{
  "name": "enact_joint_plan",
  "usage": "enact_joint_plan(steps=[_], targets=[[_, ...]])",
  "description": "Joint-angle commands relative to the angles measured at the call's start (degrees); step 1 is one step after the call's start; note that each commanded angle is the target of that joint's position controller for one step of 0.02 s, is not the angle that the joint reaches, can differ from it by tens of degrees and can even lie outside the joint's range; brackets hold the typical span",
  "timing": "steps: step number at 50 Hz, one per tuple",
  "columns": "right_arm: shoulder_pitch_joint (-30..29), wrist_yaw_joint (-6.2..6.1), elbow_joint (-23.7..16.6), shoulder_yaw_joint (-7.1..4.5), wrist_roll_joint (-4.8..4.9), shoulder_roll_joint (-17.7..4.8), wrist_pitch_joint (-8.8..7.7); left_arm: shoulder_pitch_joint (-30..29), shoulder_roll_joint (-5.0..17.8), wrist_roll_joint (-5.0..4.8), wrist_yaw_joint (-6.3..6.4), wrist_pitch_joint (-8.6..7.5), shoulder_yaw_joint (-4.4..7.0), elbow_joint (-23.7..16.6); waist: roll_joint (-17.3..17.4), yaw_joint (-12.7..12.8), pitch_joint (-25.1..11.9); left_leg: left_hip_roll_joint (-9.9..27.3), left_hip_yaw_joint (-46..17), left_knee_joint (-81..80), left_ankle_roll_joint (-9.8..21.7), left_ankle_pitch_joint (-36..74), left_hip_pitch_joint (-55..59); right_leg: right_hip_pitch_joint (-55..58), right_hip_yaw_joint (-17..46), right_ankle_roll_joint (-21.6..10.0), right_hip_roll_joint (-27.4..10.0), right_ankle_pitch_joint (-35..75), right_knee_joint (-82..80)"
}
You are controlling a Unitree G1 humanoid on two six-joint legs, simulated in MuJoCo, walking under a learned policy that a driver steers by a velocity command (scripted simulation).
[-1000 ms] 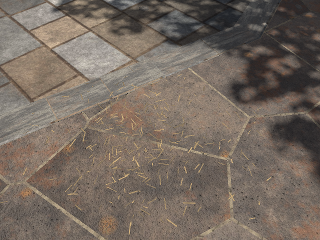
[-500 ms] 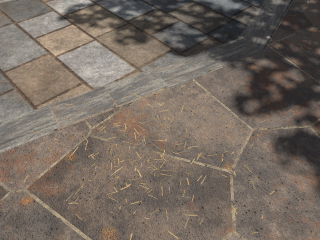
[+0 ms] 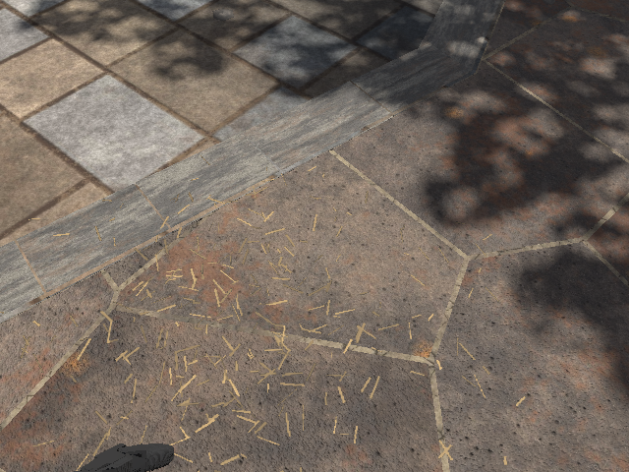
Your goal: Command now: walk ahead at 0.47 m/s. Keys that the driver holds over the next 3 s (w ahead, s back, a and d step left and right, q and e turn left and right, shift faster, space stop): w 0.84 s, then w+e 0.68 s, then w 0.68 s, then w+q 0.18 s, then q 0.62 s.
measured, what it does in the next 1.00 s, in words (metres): walks ahead: right foot, then left foot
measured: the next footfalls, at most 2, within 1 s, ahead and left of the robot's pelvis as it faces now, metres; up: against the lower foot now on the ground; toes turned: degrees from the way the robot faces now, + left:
right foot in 0.06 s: +0.23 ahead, -0.12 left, +0.00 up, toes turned -3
left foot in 0.62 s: +0.55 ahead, +0.11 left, +0.00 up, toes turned +3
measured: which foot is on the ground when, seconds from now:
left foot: down 0.00-0.08, up 0.10-0.60, down 0.62-1.00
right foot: up 0.00-0.04, down 0.06-0.62, up 0.64-1.00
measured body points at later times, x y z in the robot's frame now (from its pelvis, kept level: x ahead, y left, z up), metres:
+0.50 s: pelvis +0.29 -0.02 +0.01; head +0.31 -0.02 +0.46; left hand +0.25 +0.23 -0.13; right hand +0.48 -0.26 -0.09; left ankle +0.49 +0.13 -0.68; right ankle +0.19 -0.12 -0.73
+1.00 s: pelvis +0.58 +0.02 +0.02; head +0.60 +0.03 +0.47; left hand +0.76 +0.27 -0.10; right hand +0.56 -0.24 -0.12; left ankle +0.51 +0.11 -0.73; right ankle +0.76 -0.15 -0.67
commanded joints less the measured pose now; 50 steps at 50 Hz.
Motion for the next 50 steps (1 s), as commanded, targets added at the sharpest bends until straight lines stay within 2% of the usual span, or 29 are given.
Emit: enact_joint_plan(steps=[1, 2, 3, 4, 5, 6, 7, 8, 10, 11, 13, 16, 20, 25, 28, 29, 30, 31, 32, 33, 34, 35, 36, 37, 38, 40, 43, 47, 50], targets=[[-0.42, -0.27, -1.98, -2.40, -0.18, -10.93, 0.40, 2.48, 7.30, -0.03, -0.38, -1.05, 2.32, -2.81, 8.46, 7.63, 1.18, 15.41, -3.57, 8.88, 7.23, 51.09, -4.28, 10.83, -1.90, -2.91, 3.51, -2.87, -0.88], [-1.44, -0.22, -2.44, -2.28, -0.56, -10.54, 0.93, 12.27, 9.66, -0.21, -0.06, -0.88, 3.76, 0.16, 8.62, 12.51, -4.58, 13.20, -1.72, 20.13, 5.88, 57.98, -6.67, 22.94, -3.01, -4.48, 5.54, -3.48, -0.83], [-2.35, -0.01, -3.78, -1.64, -1.07, -9.50, 1.02, 22.93, 12.74, -0.03, 0.51, -0.53, 4.97, 2.82, 6.46, 16.83, -11.41, 10.79, -0.67, 36.13, 4.03, 47.70, -18.54, 40.52, 4.38, -7.28, -0.78, -5.33, 0.39], [5.44, 0.95, -4.73, 0.74, -0.98, -0.45, -0.19, 29.76, 18.65, 1.40, 0.62, -0.33, 6.15, 4.50, -10.18, 12.75, -22.77, -0.59, -1.06, 61.14, 0.10, 11.63, -40.51, 61.87, 34.46, -17.56, -17.33, -19.37, -6.12], [3.37, 1.46, -3.82, 0.29, 0.45, -2.60, -2.24, 28.73, 13.99, 1.43, 0.50, -0.27, 4.64, 4.84, -10.65, 13.38, -25.05, -2.41, -10.52, 70.57, 1.29, -9.30, -47.19, 61.13, 49.29, -17.78, -19.60, -24.32, -17.51], [-3.55, 1.59, -6.53, -1.09, 2.19, -7.32, -3.36, 22.18, 10.95, 0.98, 0.47, -0.65, 3.63, 4.14, -8.85, 11.66, -13.60, 1.28, -9.69, 73.38, 2.63, -6.52, -52.86, 52.13, 40.08, -13.83, -17.50, -23.12, -18.29], [-7.88, 1.14, -7.86, -1.30, 2.36, -8.48, -3.77, 15.96, 8.40, 0.98, 0.38, -0.95, 2.77, 2.61, -3.44, 9.72, -8.08, 4.73, -8.07, 71.11, 3.31, -0.65, -51.31, 41.62, 30.73, -11.80, -15.55, -16.52, -19.24], [-9.53, 0.51, -7.95, -1.86, 1.64, -8.44, -3.43, 12.29, 6.36, 1.50, -0.01, -1.30, 2.11, 2.24, -0.12, 7.49, -4.62, 7.06, -7.04, 67.42, 3.34, 3.41, -48.01, 32.58, 23.54, -10.40, -13.16, -10.00, -20.70], [-6.61, 0.03, -7.44, -2.19, 0.84, -5.96, -1.55, 10.84, 4.14, 2.22, -0.51, -1.72, 1.48, 3.12, -2.68, 3.98, -3.06, 9.55, -7.30, 62.07, 3.50, 6.61, -41.09, 23.89, 15.69, -9.14, -9.32, -6.77, -23.57], [-6.10, -0.05, -7.39, -2.20, 0.80, -4.96, -0.86, 11.98, 4.37, 2.11, -0.38, -1.79, 1.50, 3.88, -2.95, 3.50, -2.24, 9.77, -6.68, 60.44, 3.34, 6.73, -40.46, 21.95, 13.69, -9.64, -8.66, -5.43, -24.79], [-9.29, -0.19, -8.91, -2.53, 0.42, -5.45, -0.16, 14.24, 6.24, 2.11, 0.41, -1.88, 1.74, 5.04, -2.60, 3.20, 0.08, 10.35, -5.93, 56.17, 2.31, 9.72, -43.55, 20.40, 11.30, -10.57, -8.41, -3.53, -26.86], [-17.58, -0.07, -11.89, -2.91, -0.32, -6.39, -0.32, 18.21, 8.05, 2.04, 1.82, -1.53, 2.03, 6.04, -1.14, 5.03, 1.98, 10.73, -5.66, 45.41, 0.64, 18.76, -50.77, 23.97, 10.23, -10.47, -8.73, -1.60, -27.92], [-26.38, 0.93, -14.29, -2.32, 0.00, -5.17, -1.01, 22.31, 9.07, 1.34, 2.71, -1.02, 2.11, 6.79, -1.23, 7.68, 2.78, 7.92, -3.03, 30.39, 0.26, 28.41, -48.63, 26.86, 6.31, -8.45, -7.14, -0.53, -28.14], [-33.88, 2.64, -17.26, -1.73, 0.61, -5.49, -1.52, 27.49, 9.62, 0.76, 3.03, 0.25, 2.59, 9.06, -1.08, 9.68, 4.70, 6.33, -2.91, 22.46, 1.37, 25.25, -50.44, 37.04, 6.20, -7.96, -10.60, 0.92, -24.47], [-31.45, 3.40, -17.64, -2.37, 0.75, -7.66, -2.03, 26.34, 10.79, 0.72, 3.25, 1.17, 3.24, 9.01, -2.64, 7.02, 2.47, 4.34, -1.69, 20.09, 3.61, 18.48, -44.75, 41.30, 6.26, -6.47, -12.25, 12.06, -18.86], [-26.92, 3.34, -16.56, -3.20, 0.68, -9.24, -2.15, 25.01, 11.19, 0.79, 3.25, 1.47, 3.35, 8.61, -3.56, 4.25, -0.57, 2.28, 0.10, 19.57, 4.70, 17.14, -37.55, 41.13, 5.13, -5.60, -11.26, 22.40, -13.41], [-17.20, 3.03, -13.51, -4.69, 0.61, -11.84, -2.15, 24.13, 10.02, 1.05, 3.19, 1.79, 2.88, 8.16, -2.98, -0.27, -6.27, 0.70, 1.19, 19.21, 6.39, 17.80, -24.60, 38.05, 2.81, -4.06, -8.10, 28.15, -2.28], [-6.08, 2.49, -11.14, -5.99, -0.11, -16.35, -2.03, 24.74, 8.02, 1.98, 3.14, 1.76, 1.85, 6.73, 2.48, -3.61, -15.16, 10.60, -10.17, 20.84, 10.20, 17.87, -5.97, 25.84, 0.22, -2.02, -4.55, 14.60, 15.88], [-1.87, 2.76, -9.57, -6.80, -0.39, -20.43, -1.73, 32.20, -0.61, 1.90, 2.27, 0.32, -0.55, 6.51, 18.32, 0.58, -22.88, 23.74, -39.08, 13.79, 20.17, 7.16, 13.85, 2.07, 1.41, 1.92, 6.98, -24.73, 36.52], [-2.68, 2.79, -9.85, -5.13, -0.08, -14.48, -1.77, 28.76, 5.22, 0.31, 2.06, -1.26, 0.66, 7.09, 13.60, -1.32, -22.65, 22.92, -44.59, 8.59, 18.81, 1.68, 13.59, -4.75, 9.73, 0.81, 5.10, -31.55, 43.95], [-8.26, 2.55, -10.96, -4.31, 0.08, -11.84, -1.96, 22.66, 8.94, -1.05, 1.94, -2.24, 1.63, 5.05, 11.04, -0.60, -13.78, 21.03, -35.14, 8.12, 15.66, 4.87, 6.13, -8.74, 8.90, -0.28, 1.90, -27.16, 44.93], [-13.37, 2.50, -12.28, -3.69, -0.25, -10.25, -2.03, 19.16, 9.16, -0.96, 2.36, -2.53, 1.71, 4.22, 5.73, 1.16, -9.47, 19.01, -27.66, 6.89, 14.13, 11.49, -2.68, -6.67, 7.29, -0.43, -1.35, -21.57, 42.51], [-16.36, 2.70, -12.62, -3.18, -0.76, -8.51, -2.11, 17.45, 8.79, 0.00, 2.76, -2.22, 2.17, 4.06, 3.64, 2.84, -5.86, 16.87, -22.32, 5.18, 13.26, 16.86, -10.40, -4.07, 6.61, -0.19, -3.20, -18.23, 38.66], [-17.27, 2.86, -12.38, -2.66, -1.30, -7.01, -2.26, 18.67, 7.86, 0.40, 2.86, -1.43, 2.43, 4.22, 4.73, 4.90, -5.02, 15.13, -18.68, 3.48, 12.50, 19.05, -14.79, -0.28, 7.01, -0.19, -4.79, -16.02, 36.14], [-16.88, 3.03, -11.85, -2.58, -1.32, -6.65, -2.29, 19.80, 6.32, 0.49, 2.88, -0.62, 2.34, 4.46, 5.36, 5.77, -4.42, 14.31, -16.90, 1.92, 12.60, 19.81, -17.14, 1.73, 6.77, -0.02, -5.13, -15.15, 34.32], [-15.09, 2.72, -10.76, -2.90, -0.94, -8.16, -2.48, 19.60, 4.78, 0.67, 3.03, 0.47, 2.28, 4.22, 4.98, 6.59, -2.55, 13.88, -13.74, -0.33, 13.41, 22.40, -19.78, 1.29, 5.95, 0.79, -5.73, -13.72, 30.49], [-12.74, 1.55, -9.83, -3.43, -1.00, -10.30, -2.21, 13.50, 5.05, 1.20, 3.07, 0.92, 2.50, 2.05, 3.86, 5.68, -0.28, 13.93, -10.52, -2.25, 13.32, 24.18, -18.50, -4.41, 5.61, 2.42, -6.03, -5.66, 21.69], [-10.79, 0.66, -9.05, -3.37, -0.93, -10.53, -2.00, 6.79, 3.95, 0.73, 2.11, 0.73, 2.04, 0.23, 4.61, 3.61, 1.22, 11.88, -3.21, -3.51, 10.37, 23.66, -17.55, -2.94, 3.93, 2.02, -4.20, 6.26, 9.11], [-8.01, 0.45, -7.70, -3.48, -0.77, -10.79, -1.81, 1.97, 3.64, 0.42, 1.32, 0.80, 1.63, -1.62, 4.17, 1.81, 2.93, 13.20, -0.24, -3.53, 9.64, 23.47, -13.20, -3.42, 3.19, 1.13, -2.70, 7.70, 4.11]])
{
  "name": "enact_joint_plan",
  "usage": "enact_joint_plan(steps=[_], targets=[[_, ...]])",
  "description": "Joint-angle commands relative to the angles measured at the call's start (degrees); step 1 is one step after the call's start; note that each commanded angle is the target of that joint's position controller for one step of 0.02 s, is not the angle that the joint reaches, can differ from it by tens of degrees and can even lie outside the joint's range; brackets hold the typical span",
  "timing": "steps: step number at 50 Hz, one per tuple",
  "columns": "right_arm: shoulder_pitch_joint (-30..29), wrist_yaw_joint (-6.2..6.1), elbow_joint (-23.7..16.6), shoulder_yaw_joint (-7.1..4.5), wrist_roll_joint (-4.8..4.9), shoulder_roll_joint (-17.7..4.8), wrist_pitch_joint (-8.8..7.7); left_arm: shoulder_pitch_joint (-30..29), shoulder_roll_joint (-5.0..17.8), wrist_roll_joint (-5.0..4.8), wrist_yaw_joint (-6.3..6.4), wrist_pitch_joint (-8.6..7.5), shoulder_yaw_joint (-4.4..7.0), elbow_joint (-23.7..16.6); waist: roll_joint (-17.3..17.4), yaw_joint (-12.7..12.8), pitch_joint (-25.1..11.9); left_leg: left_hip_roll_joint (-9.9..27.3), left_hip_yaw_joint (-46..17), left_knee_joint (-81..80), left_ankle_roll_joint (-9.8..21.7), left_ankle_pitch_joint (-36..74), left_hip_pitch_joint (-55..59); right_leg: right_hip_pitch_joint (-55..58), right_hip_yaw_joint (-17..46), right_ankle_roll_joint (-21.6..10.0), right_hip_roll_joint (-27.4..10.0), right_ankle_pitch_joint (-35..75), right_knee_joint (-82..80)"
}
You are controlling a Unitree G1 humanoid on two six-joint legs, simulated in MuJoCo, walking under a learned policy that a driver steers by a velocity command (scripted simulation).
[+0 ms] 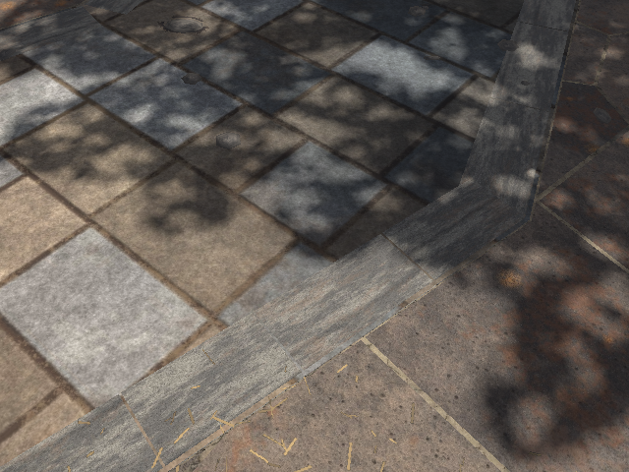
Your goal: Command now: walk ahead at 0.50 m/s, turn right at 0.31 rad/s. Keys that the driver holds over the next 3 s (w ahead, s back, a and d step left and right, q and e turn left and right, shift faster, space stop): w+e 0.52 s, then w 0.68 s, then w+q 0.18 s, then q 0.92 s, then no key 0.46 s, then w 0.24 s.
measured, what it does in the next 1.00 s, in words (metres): walks ahead, turning right: right foot, then left foot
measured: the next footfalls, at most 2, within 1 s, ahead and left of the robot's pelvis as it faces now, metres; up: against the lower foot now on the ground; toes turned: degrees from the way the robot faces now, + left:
right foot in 0.18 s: +0.28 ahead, -0.15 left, +0.00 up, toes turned -8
left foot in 0.66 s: +0.60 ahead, -0.02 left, +0.00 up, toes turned -22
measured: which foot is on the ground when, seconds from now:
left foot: down 0.00-0.20, up 0.22-0.64, down 0.66-1.00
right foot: up 0.00-0.16, down 0.18-0.68, up 0.70-1.00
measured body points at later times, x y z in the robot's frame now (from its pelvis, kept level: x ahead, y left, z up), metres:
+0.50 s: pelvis +0.29 -0.08 +0.00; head +0.32 -0.10 +0.45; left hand +0.40 +0.18 -0.11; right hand +0.42 -0.38 -0.10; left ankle +0.51 +0.07 -0.68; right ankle +0.24 -0.14 -0.75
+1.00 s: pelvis +0.57 -0.11 +0.00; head +0.60 -0.11 +0.45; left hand +0.84 +0.05 -0.10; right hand +0.46 -0.36 -0.13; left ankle +0.57 +0.00 -0.75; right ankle +0.63 -0.32 -0.69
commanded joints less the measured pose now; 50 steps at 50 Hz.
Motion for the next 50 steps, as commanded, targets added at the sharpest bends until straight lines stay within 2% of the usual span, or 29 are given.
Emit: enact_joint_plan(steps=[1, 5, 7, 8, 9, 10, 11, 12, 13, 14, 15, 16, 18, 20, 24, 27, 30, 32, 33, 34, 35, 36, 37, 38, 39, 41, 43, 46, 50], targets=[[1.55, -0.53, -1.51, -1.79, 0.23, -8.86, -0.31, -6.81, 1.94, -0.29, -0.94, -0.50, -0.13, -4.88, 4.98, -0.78, 5.08, 16.75, -2.76, -4.08, 6.83, 14.93, -0.70, -0.37, -1.00, -0.95, 1.33, 2.22, -4.22], [1.07, -0.95, -1.41, -2.36, 0.64, -9.93, 1.15, -9.03, 2.69, -0.28, -2.65, -0.68, -0.03, -7.68, 5.60, -0.04, 5.30, 19.53, -0.09, 2.22, 5.15, 26.18, 6.93, -0.51, -3.32, -3.46, 3.00, -6.28, -6.76], [-0.85, -1.48, -2.54, -2.86, 0.70, -11.73, 1.96, -4.17, 5.06, -0.10, -3.10, -0.56, 1.23, -7.64, 7.87, 3.34, 0.94, 19.27, 2.05, 11.83, 3.66, 46.84, 7.53, 8.76, -7.26, -5.42, 6.96, -11.87, -6.07], [-2.01, -1.79, -3.22, -2.80, 0.67, -11.84, 2.56, 3.81, 7.23, -0.15, -3.07, -0.45, 2.64, -5.80, 7.44, 7.73, -3.34, 17.55, 4.00, 22.53, 2.17, 52.40, 5.14, 19.28, -8.64, -6.94, 9.67, -10.83, -8.11], [-1.89, -2.12, -4.48, -2.38, 0.34, -11.32, 2.55, 13.74, 11.56, -0.14, -2.38, -0.20, 4.67, -3.57, 4.34, 11.73, -8.87, 15.18, 4.67, 37.73, -0.03, 43.91, -5.96, 36.13, -1.67, -9.77, 7.14, -9.25, -9.01], [3.00, -1.00, -7.11, 0.01, -1.11, -4.31, 0.95, 19.04, 18.01, -0.19, -1.63, 0.01, 6.18, -3.16, -9.67, 8.62, -16.13, 5.09, 3.23, 61.03, -4.15, 4.73, -31.91, 59.01, 27.98, -20.15, -7.97, -15.74, -11.99], [0.87, -0.03, -7.43, 0.28, 0.14, -5.17, -1.74, 19.98, 15.32, -0.10, -1.55, -0.15, 4.93, -3.54, -8.60, 9.17, -22.18, 0.23, -8.66, 69.97, -3.63, -20.50, -41.83, 65.25, 46.59, -23.17, -13.18, -19.24, -22.29], [-5.01, 0.60, -9.16, -0.87, 2.35, -8.95, -3.32, 18.12, 11.82, 0.35, -1.35, -0.37, 3.99, -3.64, -6.01, 10.14, -15.49, 4.02, -11.63, 71.41, -1.99, -16.87, -47.51, 61.28, 37.99, -19.38, -10.87, -17.60, -22.82], [-7.88, 0.49, -9.96, -0.79, 2.51, -9.10, -3.98, 13.91, 9.68, 0.21, -1.23, -0.62, 3.39, -4.71, -1.71, 8.56, -9.81, 6.77, -10.78, 67.47, -1.17, -11.53, -46.95, 52.51, 29.54, -17.13, -8.41, -13.20, -23.00], [-8.92, -0.03, -9.77, -1.24, 1.30, -9.11, -3.86, 9.57, 7.91, 0.28, -1.31, -0.65, 2.80, -5.93, 2.31, 6.02, -5.75, 8.83, -10.22, 62.22, -1.46, -8.33, -43.42, 42.89, 23.55, -15.67, -6.12, -8.11, -24.01], [-8.42, -0.46, -9.88, -1.84, 0.55, -9.47, -3.09, 6.97, 6.43, 0.73, -1.22, -0.70, 2.27, -6.91, 1.99, 3.72, -3.98, 10.38, -10.29, 58.31, -1.89, -6.56, -38.59, 35.93, 19.84, -14.94, -4.39, -4.17, -25.49], [-7.86, -0.59, -10.26, -2.00, 0.23, -8.94, -2.18, 6.09, 6.13, 0.87, -1.07, -0.66, 2.13, -7.49, 1.08, 2.43, -3.40, 10.79, -10.30, 55.90, -2.52, -5.92, -35.63, 31.92, 18.62, -15.00, -3.25, -2.95, -26.80], [-7.98, -0.87, -11.02, -1.93, -0.33, -7.30, -0.95, 6.99, 7.85, 0.58, -0.42, -0.83, 2.54, -7.70, 0.06, 1.70, -2.39, 10.46, -9.15, 50.55, -4.25, -3.63, -34.09, 27.38, 15.59, -15.43, -2.01, 0.20, -28.21], [-12.24, -1.14, -12.82, -1.82, -0.59, -6.72, -0.48, 9.20, 9.63, 0.34, 0.46, -0.87, 3.03, -7.53, -0.24, 2.68, -0.79, 9.43, -8.43, 42.65, -5.79, 2.59, -35.42, 25.63, 13.61, -14.79, -0.86, 1.02, -28.84], [-20.86, -0.44, -15.54, -1.08, -0.05, -5.08, -0.92, 12.74, 9.67, -0.11, 1.28, -0.21, 3.09, -7.10, -2.23, 6.08, 0.52, 5.80, -8.08, 25.13, -5.94, 16.30, -31.53, 24.33, 11.76, -11.35, 2.09, -5.61, -27.81], [-24.19, 0.34, -17.19, -1.05, 0.69, -6.07, -1.45, 15.18, 9.45, -0.38, 1.40, 0.10, 3.05, -6.20, -2.96, 7.42, 0.69, 4.68, -8.80, 19.99, -5.47, 18.27, -29.90, 27.52, 14.69, -10.67, 0.37, -8.44, -25.77], [-23.76, 1.33, -17.59, -1.34, 0.58, -7.86, -2.40, 16.61, 8.65, -0.06, 1.78, 0.44, 2.83, -5.45, -3.55, 7.07, 0.46, 5.04, -9.35, 17.17, -3.59, 14.09, -29.25, 34.07, 18.17, -10.00, -2.67, -7.00, -21.14], [-19.24, 1.41, -16.66, -1.80, 0.39, -8.97, -2.94, 16.01, 8.70, 0.32, 1.82, 0.79, 2.79, -5.66, -4.75, 4.33, -0.63, 4.05, -7.45, 14.82, -1.30, 10.26, -23.40, 35.95, 18.62, -8.83, -2.39, 0.48, -16.60], [-13.26, 1.15, -15.12, -2.64, -0.21, -10.77, -3.20, 15.45, 7.34, 0.54, 1.61, 0.76, 2.26, -6.21, -3.98, 1.62, -4.71, 4.78, -7.79, 14.63, 0.84, 10.64, -14.13, 34.89, 16.78, -7.49, 0.62, 6.41, -9.57], [-4.02, 0.89, -14.01, -3.42, -0.81, -13.76, -3.24, 15.02, 5.52, 1.28, 1.42, 0.64, 1.33, -7.40, 0.86, -2.36, -12.47, 13.03, -16.23, 16.52, 4.62, 11.23, 0.40, 27.81, 12.65, -5.53, 4.20, -0.39, 5.44], [3.30, 1.19, -11.03, -5.02, -0.79, -18.41, -2.36, 24.04, 1.87, -0.38, 1.17, -0.21, 0.31, -7.32, 19.52, 0.09, -19.39, 24.56, -41.14, 12.44, 14.39, 0.07, 20.25, 6.57, 6.45, -0.99, 12.82, -25.48, 24.98], [3.42, 1.64, -10.91, -3.73, 0.91, -13.15, -2.11, 23.19, 5.98, -0.97, 1.23, -0.67, 0.68, -6.53, 17.21, -1.05, -16.60, 26.19, -50.07, 7.32, 14.02, -12.13, 20.19, -2.26, 9.50, -0.96, 10.74, -36.55, 32.45], [-0.30, 1.61, -11.84, -2.74, 1.19, -9.74, -1.91, 16.58, 9.38, -1.14, 1.15, -0.86, 1.51, -7.67, 10.51, -1.90, -8.11, 23.88, -42.40, 6.48, 11.33, -13.22, 13.00, -5.19, 9.83, -1.24, 8.32, -31.98, 34.44], [-4.05, 1.57, -12.83, -2.19, 0.48, -8.89, -1.42, 12.16, 8.86, -0.52, 1.23, -0.90, 1.36, -8.77, 5.38, -0.77, -4.08, 21.45, -35.27, 5.60, 9.75, -7.87, 5.63, -3.68, 7.02, -1.21, 5.70, -27.65, 32.95], [-6.16, 1.65, -12.79, -1.80, 0.11, -7.98, -1.19, 9.84, 8.11, 0.41, 1.14, -1.09, 1.42, -9.65, 4.53, 0.47, -0.63, 19.62, -31.01, 4.11, 9.87, -1.37, -0.34, -2.85, 5.68, -0.96, 3.87, -24.71, 29.21], [-6.94, 1.70, -12.51, -1.20, -0.32, -6.73, -1.27, 10.75, 6.53, 0.59, 0.87, -0.80, 1.50, -9.71, 7.35, 2.58, -0.68, 16.39, -24.91, 2.08, 9.06, 6.29, -5.27, 2.13, 4.22, -0.68, 1.55, -22.11, 24.13], [-5.52, 1.56, -11.61, -1.45, 0.25, -7.91, -1.41, 10.47, 4.64, 0.59, 0.80, -0.47, 1.06, -10.00, 7.95, 2.84, -0.77, 16.03, -21.49, 0.39, 9.99, 11.17, -6.65, 2.40, 2.58, 0.12, 0.84, -21.01, 19.87], [-3.74, 0.84, -10.58, -2.09, 0.67, -10.34, -0.94, 4.81, 3.34, 0.93, 0.75, -0.48, 0.34, -12.00, 6.52, 1.75, 0.09, 15.91, -17.48, -1.67, 10.24, 14.95, -6.76, 0.95, 1.25, 1.42, 0.22, -13.69, 9.77], [-0.68, 0.49, -9.13, -2.05, 1.33, -11.03, -0.19, -1.95, 2.61, 0.49, 0.04, -0.86, -0.20, -13.45, 6.73, -0.47, 1.39, 13.67, -11.90, -1.81, 8.10, 14.99, -7.26, 5.22, -0.82, 1.70, 2.18, -2.61, -3.01]])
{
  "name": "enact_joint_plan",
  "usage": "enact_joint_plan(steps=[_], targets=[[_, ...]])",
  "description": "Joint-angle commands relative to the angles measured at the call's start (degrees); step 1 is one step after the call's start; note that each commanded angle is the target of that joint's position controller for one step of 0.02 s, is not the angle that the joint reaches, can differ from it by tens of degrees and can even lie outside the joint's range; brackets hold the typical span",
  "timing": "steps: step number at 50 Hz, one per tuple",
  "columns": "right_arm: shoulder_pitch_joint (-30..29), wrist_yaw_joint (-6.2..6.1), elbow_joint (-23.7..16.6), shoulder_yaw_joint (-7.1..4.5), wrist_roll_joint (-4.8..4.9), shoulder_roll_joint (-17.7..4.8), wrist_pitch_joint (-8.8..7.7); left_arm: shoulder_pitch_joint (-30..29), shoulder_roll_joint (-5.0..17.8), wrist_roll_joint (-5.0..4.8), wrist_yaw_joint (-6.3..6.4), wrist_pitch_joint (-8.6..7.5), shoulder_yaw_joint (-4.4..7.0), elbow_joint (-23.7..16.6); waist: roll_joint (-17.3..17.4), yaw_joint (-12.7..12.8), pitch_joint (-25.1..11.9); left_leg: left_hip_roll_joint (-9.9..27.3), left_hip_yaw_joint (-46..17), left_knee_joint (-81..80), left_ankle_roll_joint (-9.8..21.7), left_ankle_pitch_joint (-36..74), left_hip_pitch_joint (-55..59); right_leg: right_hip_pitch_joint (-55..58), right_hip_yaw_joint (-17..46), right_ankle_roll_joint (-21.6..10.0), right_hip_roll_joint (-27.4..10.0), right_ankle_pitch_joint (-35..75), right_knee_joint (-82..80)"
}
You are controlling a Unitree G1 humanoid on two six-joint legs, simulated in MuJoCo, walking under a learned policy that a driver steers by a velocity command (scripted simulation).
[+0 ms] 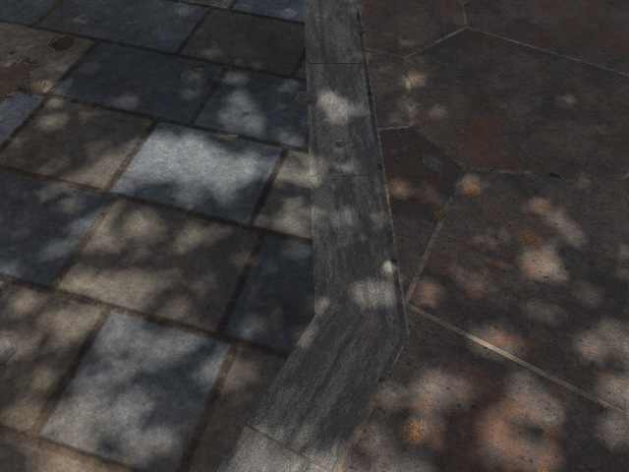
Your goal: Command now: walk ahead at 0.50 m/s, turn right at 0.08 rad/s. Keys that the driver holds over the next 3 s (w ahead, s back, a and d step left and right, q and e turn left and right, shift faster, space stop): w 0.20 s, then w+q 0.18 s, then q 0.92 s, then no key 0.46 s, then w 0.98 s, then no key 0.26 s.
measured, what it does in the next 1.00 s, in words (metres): walks ahead, turning left: right foot, then left foot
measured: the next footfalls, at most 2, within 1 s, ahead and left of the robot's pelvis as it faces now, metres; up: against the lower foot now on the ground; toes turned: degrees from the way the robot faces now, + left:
right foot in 0.18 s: +0.27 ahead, -0.15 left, +0.00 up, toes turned -2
left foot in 0.68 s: +0.49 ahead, +0.08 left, +0.00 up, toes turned +14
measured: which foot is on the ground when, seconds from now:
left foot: down 0.00-0.20, up 0.22-0.66, down 0.68-1.00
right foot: up 0.00-0.16, down 0.18-0.70, up 0.72-1.00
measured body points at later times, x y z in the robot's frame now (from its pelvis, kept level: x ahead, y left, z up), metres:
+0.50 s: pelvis +0.26 -0.07 +0.00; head +0.29 -0.07 +0.45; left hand +0.29 +0.22 -0.12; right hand +0.43 -0.32 -0.12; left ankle +0.39 +0.12 -0.68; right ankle +0.23 -0.15 -0.75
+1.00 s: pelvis +0.40 -0.03 -0.01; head +0.44 +0.01 +0.43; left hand +0.46 +0.29 -0.13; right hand +0.65 -0.24 -0.10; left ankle +0.45 +0.07 -0.75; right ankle +0.51 -0.18 -0.70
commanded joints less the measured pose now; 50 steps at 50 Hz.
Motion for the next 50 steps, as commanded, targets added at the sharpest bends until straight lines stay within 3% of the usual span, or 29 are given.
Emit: enact_joint_plan(steps=[1, 4, 6, 8, 9, 10, 11, 12, 13, 14, 15, 17, 20, 23, 25, 27, 30, 32, 33, 34, 35, 36, 37, 38, 39, 40, 43, 47, 50], targets=[[-0.62, -0.43, -2.89, -2.01, 0.57, -10.02, -0.44, -5.76, 1.62, -0.40, -0.61, -0.94, -0.09, -4.74, 6.75, 0.21, 0.92, 13.48, -6.99, -5.14, 8.34, 13.42, -1.55, 3.24, -2.20, 0.38, 1.70, 7.36, -7.51], [1.81, -0.46, -1.52, -1.99, 0.81, -10.34, 0.33, -9.85, 2.34, -0.80, -1.44, -1.25, -0.04, -6.54, 7.07, -0.53, 2.34, 15.91, -7.96, -3.34, 7.88, 13.30, 2.48, 3.05, -2.30, -0.74, 2.55, 5.64, -11.18], [1.75, -0.71, -1.07, -2.28, 0.93, -11.24, 0.95, -10.01, 3.48, -0.80, -1.95, -1.59, 0.27, -7.16, 7.65, 0.64, 2.37, 17.55, -8.50, -1.04, 6.99, 16.34, 5.45, 4.51, -2.38, -2.25, 3.09, 1.93, -13.35], [0.04, -0.99, -1.24, -2.39, 1.05, -11.97, 1.51, -3.01, 5.83, -0.41, -1.88, -1.77, 1.51, -5.36, 7.78, 5.37, -1.60, 16.07, -6.17, 7.27, 5.21, 30.03, 5.61, 15.76, -4.58, -4.40, 5.48, 0.78, -16.39], [-0.13, -1.11, -1.66, -1.87, 0.71, -10.72, 1.62, 5.88, 8.68, -0.11, -1.42, -1.71, 2.92, -2.68, 6.49, 9.16, -7.41, 13.16, -3.72, 17.72, 3.56, 32.74, 1.47, 28.93, -3.98, -6.32, 4.90, 2.01, -15.98], [-0.15, -1.27, -3.55, -0.56, -0.97, -7.73, 1.37, 16.88, 13.35, 0.58, -0.73, -1.42, 4.13, -0.89, -1.56, 12.73, -16.49, 9.28, -0.65, 36.81, 1.20, 15.42, -10.86, 46.29, 9.76, -10.49, -7.18, 4.56, -14.19], [7.03, -0.82, -3.72, 1.16, -0.10, -1.63, 0.16, 17.85, 15.79, 0.55, -1.19, -1.07, 4.38, -0.01, -16.28, 8.78, -22.24, 0.41, -2.63, 53.54, -1.19, -21.52, -31.75, 60.79, 34.59, -18.45, -17.79, -7.64, -21.34], [3.26, -0.57, -3.03, -0.37, 1.33, -8.20, -0.60, 17.23, 10.11, 0.10, -1.20, -1.02, 3.02, -0.45, -8.63, 11.08, -17.75, 3.40, -8.54, 59.58, -0.58, -22.28, -37.98, 57.05, 34.84, -16.29, -16.42, -14.88, -24.34], [-1.74, -0.41, -4.57, -1.08, 2.21, -10.22, -0.95, 13.44, 8.20, -0.01, -1.05, -1.20, 2.26, -0.78, -5.74, 10.45, -10.07, 5.68, -7.83, 59.55, 0.04, -16.58, -40.14, 49.46, 26.12, -13.86, -14.70, -12.37, -25.59], [-3.87, -0.68, -4.76, -1.08, 1.86, -9.48, -0.75, 9.43, 6.97, 0.33, -1.13, -1.36, 1.77, -1.11, -1.79, 8.42, -6.45, 8.17, -6.72, 57.07, -0.28, -11.51, -37.55, 41.81, 19.94, -12.53, -12.33, -7.42, -27.39], [-4.69, -0.85, -4.77, -1.35, 1.10, -8.86, -0.21, 6.64, 5.32, 0.66, -1.34, -1.61, 1.40, -1.14, -1.52, 6.82, -3.47, 9.57, -6.68, 54.26, -0.68, -8.32, -35.63, 36.15, 15.21, -11.87, -10.32, -4.20, -29.57], [-2.28, -0.86, -4.07, -1.36, 1.24, -6.71, 1.41, 4.62, 4.21, 1.10, -1.46, -2.53, 1.34, -0.42, -3.48, 4.26, -2.40, 11.07, -7.20, 52.20, -1.26, -4.70, -30.47, 30.05, 9.23, -11.28, -8.51, -0.55, -33.21], [-4.21, -1.09, -5.02, -1.50, 1.02, -5.39, 2.68, 4.80, 5.41, 1.55, -0.95, -3.32, 1.82, 1.33, -1.36, 3.42, 0.28, 10.55, -8.22, 48.96, -2.49, 0.38, -32.93, 27.85, 2.21, -11.46, -8.46, 10.79, -35.05], [-6.83, -0.69, -6.73, -1.43, 0.11, -4.69, 2.48, 3.63, 6.61, 1.72, 0.27, -2.73, 2.03, 2.04, -1.24, 2.90, 0.80, 8.99, -5.83, 38.60, -3.56, 8.68, -31.45, 27.25, -6.83, -9.87, -6.33, 26.52, -33.13], [-11.28, 0.15, -8.45, -0.84, -0.27, -3.34, 2.34, 3.88, 7.40, 1.38, 1.15, -2.04, 2.09, 2.31, -1.21, 4.67, 0.93, 8.06, -2.22, 30.47, -3.37, 15.08, -28.00, 26.65, -10.97, -8.68, -4.95, 27.88, -32.25], [-14.58, 1.08, -10.50, -0.61, -0.32, -2.91, 2.49, 5.91, 8.39, 0.93, 1.85, -1.20, 2.29, 3.20, -0.86, 6.22, 0.35, 7.32, -0.64, 26.00, -3.03, 16.86, -27.44, 30.05, -11.67, -8.67, -6.24, 28.87, -30.61], [-15.96, 2.32, -13.11, -1.24, -0.37, -4.60, 2.95, 6.32, 9.81, -0.18, 2.36, 0.56, 2.86, 3.69, -1.64, 6.17, -0.47, 6.38, 0.39, 22.63, -1.29, 10.37, -28.44, 36.65, -11.56, -8.13, -8.99, 31.32, -25.42], [-13.22, 2.94, -13.73, -2.14, -0.59, -6.57, 3.02, 4.75, 10.87, -0.93, 2.96, 1.70, 3.36, 3.02, -2.65, 4.23, -2.18, 4.13, 2.31, 21.33, 0.59, 4.16, -24.94, 38.45, -11.63, -6.98, -9.56, 38.70, -18.37], [-9.04, 3.00, -13.07, -2.95, -0.47, -8.03, 2.87, 3.93, 10.88, -1.12, 3.26, 2.25, 3.42, 2.57, -2.18, 2.13, -4.17, 2.23, 3.30, 18.37, 1.90, 4.32, -20.00, 38.18, -12.28, -5.74, -8.35, 40.25, -11.52], [-3.24, 2.35, -11.81, -4.26, -0.66, -10.72, 2.57, 4.37, 9.95, -1.06, 3.26, 2.51, 3.07, 2.34, 0.81, -0.66, -7.35, 0.50, 2.73, 12.23, 3.83, 13.22, -10.98, 35.42, -13.78, -3.10, -4.77, 35.16, -0.54], [-0.30, 0.76, -12.36, -5.70, -0.95, -16.71, 2.79, 7.12, 7.17, 1.22, 2.81, 2.01, 1.92, 1.09, 10.98, -0.36, -12.73, 11.63, -12.51, 14.26, 8.54, 41.15, 4.01, 21.64, -14.20, 0.90, -0.10, 9.11, 16.86], [-3.90, 0.33, -14.78, -5.61, -1.77, -19.55, 2.96, 12.53, 3.27, 2.30, 1.67, 1.36, 0.40, -0.63, 19.10, 5.17, -21.11, 25.74, -38.07, 13.44, 23.08, 51.13, 19.45, 2.71, -6.39, 4.34, 11.59, -36.44, 36.85], [-4.30, 0.68, -16.21, -4.66, -1.28, -15.29, 3.43, 9.74, 7.92, 1.05, 0.61, 0.82, 1.31, 0.33, 9.45, 1.03, -25.36, 23.82, -35.65, 10.48, 21.95, 41.18, 17.20, 1.04, 4.01, 3.14, 8.27, -33.68, 39.39], [-7.89, 0.67, -17.11, -3.91, -0.88, -12.72, 3.51, 5.11, 8.48, -0.52, 0.52, 1.03, 1.47, -1.22, 6.85, 1.54, -18.87, 21.06, -28.90, 9.39, 18.89, 32.85, 11.30, -1.07, 3.35, 2.23, 6.47, -29.12, 37.65], [-10.33, 0.48, -16.99, -3.50, -0.02, -10.92, 3.86, 3.81, 7.64, -0.03, 1.19, 1.60, 1.48, -0.84, 1.69, 3.26, -12.10, 17.81, -24.18, 7.66, 15.35, 25.38, 3.29, -1.51, 2.51, 2.37, 4.37, -25.41, 32.26], [-12.12, 0.02, -17.33, -3.05, 0.36, -9.50, 4.27, 3.12, 8.38, 0.80, 2.01, 2.49, 1.88, -0.85, 2.48, 4.31, -9.15, 15.96, -22.14, 6.16, 13.59, 19.54, -3.03, 0.40, 2.45, 2.55, 3.07, -22.92, 27.48], [-13.38, -0.69, -18.53, -3.64, -1.11, -11.02, 4.98, 4.85, 6.70, 1.03, 2.43, 3.70, 1.75, -1.05, 7.37, 6.34, -7.71, 12.05, -19.97, 3.83, 12.56, 16.11, -11.77, 6.99, 1.10, 3.41, 4.68, -19.04, 19.33], [-12.67, -2.16, -19.26, -4.28, -0.46, -12.31, 5.70, 2.86, 5.79, 1.01, 2.90, 3.81, 1.35, -1.53, 8.17, 5.16, -9.85, 10.95, -21.25, 4.57, 11.35, 8.66, -11.28, 7.91, 2.30, 4.96, 5.48, -14.82, 10.42], [-13.17, -2.59, -19.95, -4.30, -0.49, -12.19, 6.51, 0.88, 5.95, 0.67, 2.63, 3.63, 1.42, -2.30, 10.06, 4.25, -8.61, 9.81, -23.81, 4.02, 9.91, -1.95, -12.71, 9.45, 2.79, 5.06, 6.20, -12.99, 5.09]])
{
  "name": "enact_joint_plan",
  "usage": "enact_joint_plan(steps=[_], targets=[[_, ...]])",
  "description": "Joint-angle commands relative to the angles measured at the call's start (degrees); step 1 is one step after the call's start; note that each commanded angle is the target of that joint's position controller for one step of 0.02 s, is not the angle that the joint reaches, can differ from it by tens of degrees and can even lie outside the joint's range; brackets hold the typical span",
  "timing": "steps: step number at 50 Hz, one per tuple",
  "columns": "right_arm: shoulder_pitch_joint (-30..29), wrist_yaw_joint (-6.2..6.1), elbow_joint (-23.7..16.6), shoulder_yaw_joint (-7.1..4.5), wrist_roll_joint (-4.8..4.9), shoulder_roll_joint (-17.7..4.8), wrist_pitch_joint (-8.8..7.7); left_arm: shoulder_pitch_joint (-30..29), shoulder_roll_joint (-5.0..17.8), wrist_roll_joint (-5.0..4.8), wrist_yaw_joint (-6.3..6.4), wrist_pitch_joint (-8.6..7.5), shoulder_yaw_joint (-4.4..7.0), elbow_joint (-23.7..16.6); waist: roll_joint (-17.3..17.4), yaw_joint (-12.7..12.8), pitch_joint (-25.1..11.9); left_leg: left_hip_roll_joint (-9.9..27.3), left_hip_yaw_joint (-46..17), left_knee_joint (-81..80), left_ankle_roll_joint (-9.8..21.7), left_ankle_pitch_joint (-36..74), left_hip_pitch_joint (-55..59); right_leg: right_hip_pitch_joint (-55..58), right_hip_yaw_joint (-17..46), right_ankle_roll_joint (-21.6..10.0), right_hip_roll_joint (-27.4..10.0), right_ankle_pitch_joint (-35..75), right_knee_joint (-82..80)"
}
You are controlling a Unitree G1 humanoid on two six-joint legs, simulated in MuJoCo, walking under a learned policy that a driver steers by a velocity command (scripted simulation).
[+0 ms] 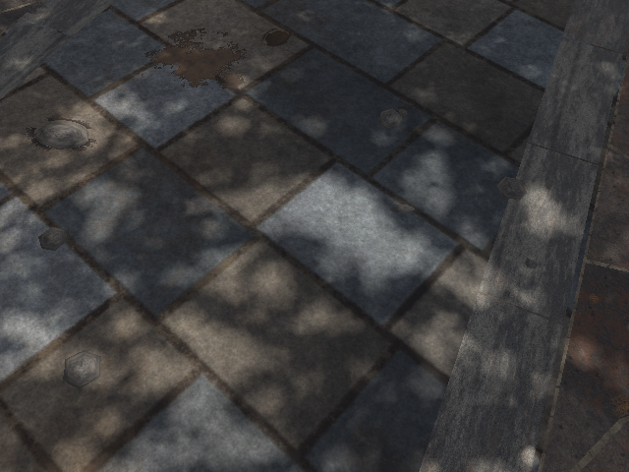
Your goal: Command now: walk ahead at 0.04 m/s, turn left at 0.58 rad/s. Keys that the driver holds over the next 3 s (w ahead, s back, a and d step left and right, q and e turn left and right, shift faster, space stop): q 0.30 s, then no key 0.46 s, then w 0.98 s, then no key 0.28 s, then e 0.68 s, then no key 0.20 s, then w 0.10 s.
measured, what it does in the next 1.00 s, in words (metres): steps on the spot, turning left: right foot, then left foot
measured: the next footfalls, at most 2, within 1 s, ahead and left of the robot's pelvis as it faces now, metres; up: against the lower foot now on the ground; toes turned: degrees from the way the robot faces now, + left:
right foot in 0.16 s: +0.09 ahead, -0.16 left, +0.00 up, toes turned +11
left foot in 0.54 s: +0.06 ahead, +0.11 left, +0.00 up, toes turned +18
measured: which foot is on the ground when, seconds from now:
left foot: down 0.00-0.16, up 0.18-0.52, down 0.54-1.00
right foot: up 0.00-0.14, down 0.16-0.54, up 0.56-0.80, down 0.82-1.00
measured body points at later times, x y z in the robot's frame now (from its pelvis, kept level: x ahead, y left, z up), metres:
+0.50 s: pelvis +0.02 -0.04 +0.01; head +0.05 -0.03 +0.45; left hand +0.07 +0.27 -0.10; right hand +0.26 -0.25 -0.09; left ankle -0.02 +0.09 -0.71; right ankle +0.05 -0.16 -0.73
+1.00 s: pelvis +0.04 -0.01 +0.00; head +0.04 -0.02 +0.45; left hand +0.01 +0.27 -0.12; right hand +0.26 -0.21 -0.11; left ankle -0.01 +0.08 -0.71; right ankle +0.05 -0.15 -0.73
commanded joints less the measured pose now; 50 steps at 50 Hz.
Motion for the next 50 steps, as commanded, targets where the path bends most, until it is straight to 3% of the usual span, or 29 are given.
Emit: enact_joint_plan(steps=[1, 4, 6, 7, 8, 9, 10, 11, 13, 16, 19, 23, 26, 27, 28, 29, 30, 31, 33, 38, 40, 41, 42, 43, 45, 46, 47, 48, 50], targets=[[-1.79, -0.70, -5.02, -2.60, -0.01, -9.20, -0.02, 2.34, 4.62, -0.27, -0.08, -0.69, 1.29, -2.88, 8.89, 0.91, -10.20, 13.00, -17.24, -8.76, 8.28, -8.91, 6.77, 4.97, -1.17, 0.21, 1.60, 1.69, -4.43], [-1.08, -0.51, -5.38, -2.57, 0.12, -8.92, 0.53, 2.55, 5.10, -0.68, -0.79, -1.73, 1.55, -3.24, 10.28, 0.40, -10.04, 13.17, -20.85, -7.01, 7.60, -7.58, 9.09, 7.72, -1.24, -0.97, 2.55, 0.49, -11.41], [-2.01, -0.61, -5.86, -2.43, 0.75, -8.64, 1.04, 5.55, 5.19, -0.87, -1.44, -2.34, 1.93, -2.50, 10.47, 2.39, -9.77, 11.73, -21.56, -4.51, 5.95, -5.40, 8.45, 13.78, -2.55, -2.59, 3.00, 4.97, -22.05], [-1.39, -0.77, -5.94, -2.17, 1.13, -7.74, 1.22, 7.61, 6.55, -0.55, -1.57, -2.46, 2.54, -1.93, 9.13, 3.17, -9.73, 9.53, -20.17, -1.99, 3.83, -7.62, 5.60, 19.34, -1.61, -3.99, 0.33, 8.91, -27.94], [0.69, -0.70, -6.17, -1.39, 0.86, -4.69, 1.28, 8.88, 10.72, 0.63, -1.35, -2.17, 3.50, -2.31, -0.63, 1.97, -10.53, 4.53, -13.60, 9.01, 0.47, -19.83, -1.59, 25.81, 8.33, -8.36, -11.91, 10.28, -31.41], [0.10, -0.39, -8.38, -1.82, 1.30, -5.51, 0.56, 7.09, 14.35, 2.49, -1.37, -1.48, 4.31, -2.19, -17.93, 0.10, -6.76, -3.79, -1.13, 21.20, -2.70, -29.89, -12.56, 23.74, 22.03, -17.46, -21.52, 20.52, -34.74], [0.52, -0.15, -7.30, -3.26, 0.16, -10.27, -0.12, 4.19, 11.08, 2.77, -1.16, -1.72, 3.65, -4.32, -13.24, 0.73, -6.45, 0.63, -2.96, 33.51, -4.81, -28.60, -13.11, 21.58, 22.23, -20.04, -23.30, 22.85, -34.25], [1.83, 0.03, -5.58, -3.94, 0.62, -11.38, 0.16, 1.32, 8.12, 2.00, -0.74, -1.71, 2.89, -5.32, -8.66, -0.25, -6.19, 1.27, -2.58, 38.21, -5.56, -24.76, -12.27, 20.88, 15.46, -17.50, -19.68, 23.55, -32.70], [3.96, -0.31, -3.65, -3.45, 0.54, -8.55, 1.56, -0.61, 5.89, 0.17, -0.32, -1.45, 2.15, -6.00, -6.64, -0.32, -4.79, 2.13, -0.89, 44.42, -7.74, -19.31, -13.57, 22.02, 7.07, -14.28, -14.65, 23.76, -31.26], [0.05, 0.04, -5.51, -2.13, 1.33, -5.15, 1.89, 2.50, 6.19, 0.46, 0.21, -0.52, 2.04, -5.55, -8.15, 2.23, -3.71, 3.57, 3.01, 40.13, -9.42, -16.04, -13.92, 24.17, 1.07, -15.16, -12.20, 25.25, -31.89], [-3.01, 0.42, -7.17, -0.94, 0.80, -3.10, 1.43, 5.06, 8.26, 0.31, 0.08, 0.10, 2.71, -4.72, -9.89, 4.17, -6.04, 5.24, 4.06, 28.82, -9.79, -18.38, -9.52, 28.13, 0.31, -16.47, -13.58, 28.41, -30.46], [-2.42, 1.01, -6.94, -0.69, 0.74, -3.68, 1.28, 4.57, 10.12, -0.91, -1.07, 0.17, 3.18, -4.16, -11.72, 4.29, -7.00, 5.25, 7.63, 14.82, -8.06, -18.75, 1.11, 26.08, 0.13, -17.06, -15.01, 30.65, -29.21], [1.99, 1.25, -4.60, -0.80, 0.47, -3.41, 1.11, 4.73, 8.41, -2.28, -1.42, 0.02, 2.29, -2.69, -9.46, 1.34, -6.47, 4.24, 8.74, -7.04, -4.23, -2.66, 13.67, 22.12, -1.59, -13.15, -12.90, 27.72, -25.03], [2.59, 0.89, -4.94, -0.99, 0.20, -5.29, 1.08, 7.28, 6.31, -1.33, -1.73, -0.55, 1.49, -1.78, -5.31, 1.93, -8.82, 8.62, 2.84, -7.72, -2.63, 6.24, 22.47, 17.19, -3.51, -8.75, -10.85, 20.53, -22.18], [3.28, 0.05, -5.90, -1.69, -0.61, -10.23, 1.25, 8.28, 2.30, 1.87, -2.51, -1.39, -0.03, -3.07, 10.14, 4.08, -12.13, 21.44, -10.81, -3.72, 1.89, 27.56, 30.39, 8.00, -9.26, -3.28, -5.30, -0.22, -11.57], [0.94, 0.49, -5.36, -0.49, -1.80, -6.82, 0.64, 4.60, 2.75, 1.15, -2.12, -1.46, -0.08, -4.19, 14.80, 2.22, -11.02, 25.88, -13.58, -4.72, 10.46, 24.45, 22.20, 6.31, -7.26, -1.07, -3.38, -13.53, -9.63], [-0.57, 0.97, -5.51, 0.05, -2.13, -4.78, -0.34, 2.65, 5.90, 0.32, -1.73, -1.09, 0.64, -4.15, 11.61, 1.05, -8.64, 23.50, -12.52, -6.38, 11.24, 18.12, 19.44, 6.90, -5.96, -0.19, -4.03, -13.56, -6.20], [-1.57, 1.01, -4.48, 0.45, -2.19, -3.80, -1.09, 2.16, 6.26, -0.10, -1.60, -0.74, 0.98, -3.69, 11.47, 1.35, -7.60, 21.36, -10.51, -6.77, 9.62, 15.43, 18.88, 6.23, -5.39, 0.03, -3.94, -12.28, -4.66], [-3.98, 0.94, -3.82, 0.28, -1.15, -5.08, -1.86, 4.23, 6.65, 0.22, -1.10, 0.31, 1.47, -2.08, 10.70, 2.07, -5.88, 19.70, -8.09, -6.49, 7.92, 16.45, 16.61, 7.18, -4.44, 0.86, -4.13, -9.14, -3.19], [-5.65, 0.85, -1.71, 1.22, -0.81, -2.67, -1.30, 6.13, 3.20, -0.35, -1.65, 0.18, 0.29, -0.38, 8.51, 2.80, -6.53, 16.66, -4.38, -4.26, 6.93, 15.87, 14.26, 15.82, -6.55, 0.67, -2.71, -0.14, -14.49], [-3.70, 0.93, -0.04, 1.47, -0.27, -2.08, -1.04, 8.05, 3.00, 0.43, -1.93, -0.06, -0.07, 0.71, 6.82, 3.42, -7.22, 13.79, -3.82, -5.40, 3.96, -7.95, 11.46, 23.21, -8.32, -0.84, -1.32, 10.76, -24.03], [-2.38, 0.97, 0.56, 1.25, -0.55, -2.77, -1.00, 8.18, 4.80, 0.52, -1.82, -0.11, 0.24, 0.59, 5.74, 2.31, -5.35, 11.99, -4.07, -5.37, 2.50, -21.74, 8.51, 23.90, -7.37, -2.24, -1.89, 7.68, -22.89], [-2.06, 1.07, 0.10, 1.05, -0.81, -3.25, -0.99, 8.53, 7.93, -0.14, -1.55, -0.26, 1.02, 0.61, 2.47, 0.94, -2.29, 9.76, -2.96, -4.87, 1.68, -30.56, 5.16, 21.13, -7.34, -4.76, -2.07, -2.77, -21.33], [-3.33, 0.90, -0.36, 1.04, -0.45, -3.56, -1.09, 9.16, 8.45, -0.68, -1.56, -0.64, 1.50, 1.01, -0.75, 2.06, 0.87, 7.42, 0.25, -2.22, 0.35, -33.52, 4.26, 15.38, -5.02, -7.60, -2.59, -14.41, -24.49], [-4.01, 0.57, -0.70, 0.95, 0.79, -2.36, -2.42, 10.95, 7.38, -0.41, -1.47, -2.02, 1.20, 1.36, -7.32, 2.89, 3.77, 5.22, 4.81, 7.55, -0.77, -30.25, 1.09, 13.72, 3.53, -11.02, -6.94, -23.72, -31.87], [-4.27, 0.73, -0.94, 1.10, 1.07, -0.94, -3.26, 13.30, 7.90, -0.47, -1.57, -2.61, 1.33, 1.93, -11.72, 3.41, 3.97, 3.53, 8.16, 13.96, -1.62, -25.60, -1.87, 16.65, 11.39, -13.67, -11.65, -27.02, -36.39], [-5.35, 1.01, -1.43, 1.03, 1.48, -0.60, -4.13, 14.38, 9.22, -0.76, -1.57, -2.87, 1.67, 2.26, -13.28, 3.80, 5.24, 3.90, 8.69, 17.09, -1.34, -21.79, -4.98, 18.46, 19.05, -16.61, -16.63, -27.75, -39.53], [-6.83, 1.34, -1.87, 0.85, 1.67, -0.89, -4.89, 14.76, 9.65, -0.92, -1.37, -3.01, 1.82, 2.13, -12.38, 4.40, 5.83, 5.66, 6.80, 19.17, -0.51, -22.46, -7.18, 19.37, 21.74, -17.91, -18.79, -24.69, -40.44], [-6.78, 2.16, -1.88, 0.87, 1.90, -0.55, -5.93, 13.74, 9.80, -1.34, -1.43, -3.11, 1.85, 1.55, -10.49, 3.88, 4.27, 7.20, 6.38, 15.38, 1.16, -25.50, -6.01, 21.68, 18.00, -16.67, -18.14, -17.45, -39.95]])
Over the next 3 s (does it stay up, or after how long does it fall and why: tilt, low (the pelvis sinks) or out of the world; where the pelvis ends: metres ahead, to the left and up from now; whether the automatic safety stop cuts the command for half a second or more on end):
stays up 0.59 0.12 0.00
